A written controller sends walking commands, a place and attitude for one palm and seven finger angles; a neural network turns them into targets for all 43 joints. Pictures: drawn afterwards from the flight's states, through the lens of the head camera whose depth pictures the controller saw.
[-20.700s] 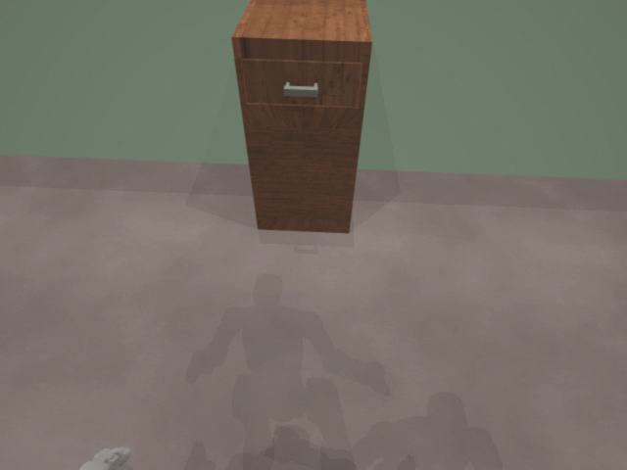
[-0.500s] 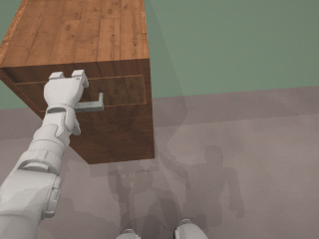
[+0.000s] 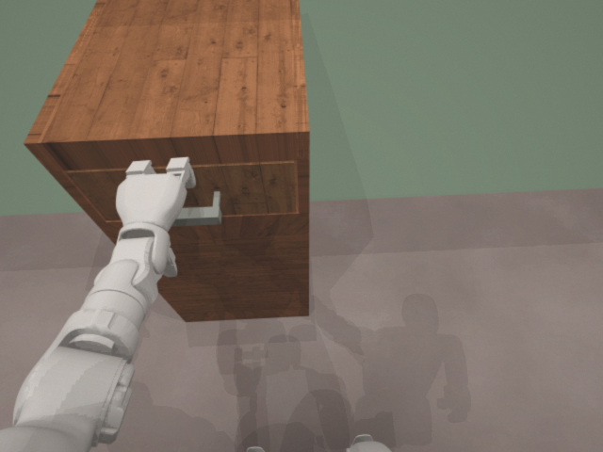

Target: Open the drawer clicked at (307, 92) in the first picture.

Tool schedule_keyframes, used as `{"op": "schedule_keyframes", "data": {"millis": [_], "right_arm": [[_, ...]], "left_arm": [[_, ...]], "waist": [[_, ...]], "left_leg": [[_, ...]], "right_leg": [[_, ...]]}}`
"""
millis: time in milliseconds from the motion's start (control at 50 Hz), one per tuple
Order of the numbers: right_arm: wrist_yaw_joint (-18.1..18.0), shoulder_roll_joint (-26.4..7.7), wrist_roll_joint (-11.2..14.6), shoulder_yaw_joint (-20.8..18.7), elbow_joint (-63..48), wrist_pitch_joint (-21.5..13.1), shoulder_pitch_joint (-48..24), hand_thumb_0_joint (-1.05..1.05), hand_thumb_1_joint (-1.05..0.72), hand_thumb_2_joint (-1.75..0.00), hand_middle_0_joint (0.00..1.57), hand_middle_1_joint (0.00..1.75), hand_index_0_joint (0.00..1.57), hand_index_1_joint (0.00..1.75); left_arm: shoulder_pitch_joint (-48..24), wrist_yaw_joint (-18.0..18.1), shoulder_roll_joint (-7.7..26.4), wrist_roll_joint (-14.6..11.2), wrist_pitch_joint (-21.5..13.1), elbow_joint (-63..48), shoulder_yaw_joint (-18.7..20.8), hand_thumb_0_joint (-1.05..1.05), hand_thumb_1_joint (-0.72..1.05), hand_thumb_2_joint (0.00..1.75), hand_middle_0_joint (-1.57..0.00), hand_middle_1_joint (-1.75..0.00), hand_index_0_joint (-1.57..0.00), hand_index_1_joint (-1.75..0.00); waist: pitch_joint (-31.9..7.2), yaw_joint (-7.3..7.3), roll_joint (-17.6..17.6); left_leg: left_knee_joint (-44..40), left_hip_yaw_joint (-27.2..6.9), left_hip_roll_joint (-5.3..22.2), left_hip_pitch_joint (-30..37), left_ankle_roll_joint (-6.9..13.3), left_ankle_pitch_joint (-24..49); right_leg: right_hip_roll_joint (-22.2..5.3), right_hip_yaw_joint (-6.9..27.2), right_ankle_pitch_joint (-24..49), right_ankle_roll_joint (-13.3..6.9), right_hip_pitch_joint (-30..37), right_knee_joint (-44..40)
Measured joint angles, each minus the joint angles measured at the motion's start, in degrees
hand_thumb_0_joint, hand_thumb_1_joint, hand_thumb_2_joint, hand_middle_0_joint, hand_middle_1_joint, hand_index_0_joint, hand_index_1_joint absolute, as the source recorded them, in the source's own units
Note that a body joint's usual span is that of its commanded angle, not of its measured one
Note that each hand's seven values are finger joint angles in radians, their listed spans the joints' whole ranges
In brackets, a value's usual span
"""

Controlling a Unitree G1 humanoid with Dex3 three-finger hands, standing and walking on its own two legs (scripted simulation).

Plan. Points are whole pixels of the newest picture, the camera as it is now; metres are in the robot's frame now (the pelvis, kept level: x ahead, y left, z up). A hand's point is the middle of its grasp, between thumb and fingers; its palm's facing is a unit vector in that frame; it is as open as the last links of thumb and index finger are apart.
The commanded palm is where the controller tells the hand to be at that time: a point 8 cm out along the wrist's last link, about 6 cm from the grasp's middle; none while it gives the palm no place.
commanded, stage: re-aim the fingers above the handle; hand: left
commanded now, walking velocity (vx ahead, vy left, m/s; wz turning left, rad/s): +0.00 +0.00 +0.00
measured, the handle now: (190, 207) +0.51 +0.19 -0.05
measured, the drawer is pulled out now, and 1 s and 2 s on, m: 0.00 0.00 0.00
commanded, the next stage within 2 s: lower the fingers behind the handle in 0.86 s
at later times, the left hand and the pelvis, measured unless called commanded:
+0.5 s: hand (166, 225) +0.43 +0.20 +0.01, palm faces -0.02 -0.02 -1.00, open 13.8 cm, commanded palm +0.42 +0.19 +0.07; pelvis +0.00 -0.01 +0.00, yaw +0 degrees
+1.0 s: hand (169, 218) +0.45 +0.20 +0.01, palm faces -0.04 -0.02 -1.00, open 13.8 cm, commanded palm +0.42 +0.19 +0.06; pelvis -0.01 -0.01 +0.00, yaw -1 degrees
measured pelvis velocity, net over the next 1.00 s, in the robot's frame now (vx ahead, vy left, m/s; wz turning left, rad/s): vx -0.01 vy -0.01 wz -0.01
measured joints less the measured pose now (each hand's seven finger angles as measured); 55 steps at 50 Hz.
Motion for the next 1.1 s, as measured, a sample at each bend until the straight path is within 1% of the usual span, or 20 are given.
{"op": "schedule_keyframes", "data": {"millis": [40, 120, 200, 300, 420, 520, 600, 680, 760, 860, 920, 980, 1060, 1100], "right_arm": [[-0.24, 0.29, 0.11, 0.07, -0.03, -0.02, -0.24, 0.0, -0.9, -0.9, 0.2, 0.3, 0.2, 0.3], [-0.72, 0.59, 0.23, 0.12, -0.02, -0.3, -0.53, 0.0, -0.9, -0.9, 0.2, 0.3, 0.2, 0.3], [-0.81, 0.36, 0.22, 0.08, -0.1, -0.58, -0.81, 0.0, -0.9, -0.9, 0.2, 0.3, 0.2, 0.3], [-0.63, -0.24, 0.11, -0.08, -0.49, -0.36, -1.01, 0.0, -0.9, -0.9, 0.2, 0.3, 0.2, 0.3], [-0.91, -0.52, 0.19, -0.34, -0.65, -0.41, -0.65, 0.0, -0.9, -0.9, 0.2, 0.3, 0.2, 0.3], [-1.35, -0.34, 0.26, -0.54, 0.2, -1.03, -0.35, 0.01, -0.9, -0.9, 0.2, 0.3, 0.2, 0.3], [-1.45, -0.26, 0.3, -0.44, 0.96, -1.79, -0.54, 0.01, -0.9, -0.9, 0.2, 0.3, 0.2, 0.3], [-1.32, -0.3, 0.28, -0.32, 1.1, -2.28, -0.58, 0.01, -0.9, -0.9, 0.2, 0.3, 0.2, 0.3], [-1.25, -0.37, 0.18, 0.06, 0.95, -2.13, -0.39, 0.01, -0.9, -0.9, 0.2, 0.3, 0.2, 0.3], [-1.39, -0.48, 0.29, 0.51, 0.52, -1.9, 0.34, 0.01, -0.9, -0.9, 0.2, 0.3, 0.2, 0.3], [-1.57, -0.47, 0.3, 0.41, 0.33, -1.9, 0.92, 0.01, -0.9, -0.9, 0.2, 0.3, 0.2, 0.3], [-1.64, -0.47, 0.25, 0.03, 0.51, -2.15, 1.48, 0.01, -0.9, -0.9, 0.2, 0.3, 0.2, 0.3], [-1.46, -0.53, 0.15, -0.61, 1.28, -2.54, 1.68, 0.01, -0.9, -0.9, 0.2, 0.3, 0.2, 0.3], [-1.37, -0.57, 0.2, -0.69, 1.62, -2.7, 1.38, 0.01, -0.9, -0.9, 0.2, 0.3, 0.2, 0.3]], "left_arm": [[0.22, -0.62, -0.1, -0.35, 0.2, -0.54, -0.62, 0.0, -0.49, 0.31, -0.33, -1.21, -0.32, -1.21], [-0.13, -1.51, -0.3, -0.64, -0.46, -1.43, -1.81, -0.01, -0.49, 0.3, -0.32, -1.2, -0.32, -1.2], [-0.98, -1.55, -0.65, -0.21, -0.94, -1.25, -2.36, -0.01, -0.49, 0.3, -0.32, -1.2, -0.32, -1.2], [-0.26, -1.32, -1.01, 0.11, -0.66, -1.15, -1.13, 0.0, -0.49, 0.3, -0.32, -1.2, -0.31, -1.2], [2.0, -1.27, -0.31, 0.37, -0.68, -1.78, 0.0, 0.0, -0.49, 0.31, -0.32, -1.2, -0.31, -1.2], [1.91, -0.77, 0.56, 0.49, -1.58, -2.13, -0.62, 0.0, -0.49, 0.3, -0.32, -1.2, -0.32, -1.2], [-0.66, -0.37, 0.75, 0.58, -1.4, -0.59, -1.67, -0.01, -0.49, 0.3, -0.32, -1.2, -0.32, -1.2], [-3.34, -0.37, 0.42, 0.27, -0.4, 1.34, -2.29, -0.01, -0.49, 0.3, -0.32, -1.2, -0.32, -1.2], [-4.37, -0.89, -0.05, -0.09, 0.07, 2.58, -0.94, -0.01, -0.49, 0.3, -0.32, -1.2, -0.31, -1.2], [-3.71, -1.54, 0.35, 0.11, 0.15, 3.5, 0.77, 0.0, -0.49, 0.31, -0.32, -1.2, -0.31, -1.2], [-2.32, -1.73, 1.12, 0.16, -0.52, 2.66, 1.78, 0.0, -0.49, 0.31, -0.32, -1.2, -0.31, -1.2], [-1.08, -1.64, 1.81, 0.4, -1.42, 1.47, 1.92, 0.0, -0.49, 0.31, -0.32, -1.2, -0.31, -1.2], [-0.42, -0.92, 1.86, 0.46, -2.2, 0.9, 0.86, 0.0, -0.49, 0.31, -0.32, -1.2, -0.31, -1.2], [-0.62, -0.6, 1.65, 0.44, -2.18, 1.41, 0.1, 0.0, -0.49, 0.31, -0.32, -1.2, -0.31, -1.2]], "waist": [[0.31, 0.18, -0.1], [0.49, 0.38, -0.54], [0.34, 0.28, -0.93], [0.1, 0.21, -1.05], [0.61, 0.37, -0.98], [1.04, 0.46, -1.12], [1.33, 0.13, -1.25], [1.27, -0.45, -1.12], [0.96, -0.99, -1.03], [0.81, -1.4, -0.93], [0.8, -1.29, -0.95], [0.72, -0.94, -0.97], [0.4, -0.3, -1.01], [0.31, -0.2, -1.16]], "left_leg": [[-0.58, -0.18, -0.09, 0.81, -0.02, 0.23], [-1.36, -0.61, -0.19, 1.95, -0.15, 0.56], [-1.54, -0.74, -0.17, 2.34, -0.29, 0.6], [-1.78, -0.17, 0.08, 2.59, -0.36, 0.62], [-2.19, 0.19, 0.21, 2.93, -0.47, 0.9], [-1.9, -0.38, 0.12, 2.59, -0.66, 1.1], [-1.28, -0.93, 0.02, 1.67, -0.79, 1.21], [-0.94, -0.98, 0.01, 0.77, -0.83, 1.33], [-1.15, -0.29, 0.17, 0.56, -0.76, 1.37], [-1.56, 0.56, 0.38, 0.75, -0.68, 1.33], [-1.68, 0.85, 0.5, 0.78, -0.66, 1.27], [-1.52, 0.69, 0.49, 0.57, -0.67, 1.16], [-0.83, 0.12, 0.39, -0.02, -0.67, 0.86], [-0.32, -0.15, 0.31, -0.46, -0.66, 0.67]], "right_leg": [[-0.11, -0.16, 0.1, -0.03, 0.86, -0.5], [-0.23, -0.57, 0.25, -0.16, 2.15, -1.26], [-0.22, -0.71, 0.24, -0.3, 2.54, -1.38], [0.05, -0.15, 0.35, -0.4, 2.4, -1.31], [0.2, 0.21, 0.57, -0.51, 2.43, -1.33], [0.09, -0.37, 0.59, -0.68, 2.32, -1.09], [-0.04, -0.93, 0.61, -0.81, 1.68, -0.68], [-0.04, -0.99, 0.77, -0.85, 0.82, -0.43], [0.14, -0.31, 0.94, -0.78, 0.23, -0.36], [0.4, 0.54, 1.02, -0.68, -0.07, -0.37], [0.53, 0.82, 1.03, -0.65, -0.19, -0.4], [0.51, 0.66, 0.91, -0.66, -0.29, -0.35], [0.39, 0.1, 0.61, -0.66, -0.48, -0.08], [0.3, -0.17, 0.41, -0.64, -0.75, 0.26]]}}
